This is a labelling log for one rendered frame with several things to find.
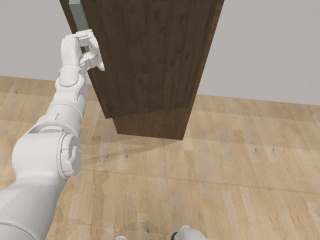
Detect robot left hand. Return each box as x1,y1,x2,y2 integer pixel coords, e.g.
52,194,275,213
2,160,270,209
60,29,105,74

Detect left robot upper arm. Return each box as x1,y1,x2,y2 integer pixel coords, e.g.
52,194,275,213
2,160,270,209
0,131,83,240

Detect right robot shin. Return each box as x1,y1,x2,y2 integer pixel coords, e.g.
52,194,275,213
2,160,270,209
178,225,190,233

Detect right robot thigh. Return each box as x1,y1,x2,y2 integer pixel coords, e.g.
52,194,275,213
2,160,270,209
174,228,207,240

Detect cupboard door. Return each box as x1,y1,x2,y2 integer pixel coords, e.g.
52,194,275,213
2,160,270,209
59,0,218,119

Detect handle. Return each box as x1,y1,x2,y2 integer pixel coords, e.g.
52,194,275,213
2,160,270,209
69,0,90,52

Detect left robot forearm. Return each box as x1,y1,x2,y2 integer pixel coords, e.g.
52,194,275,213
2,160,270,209
12,65,89,176

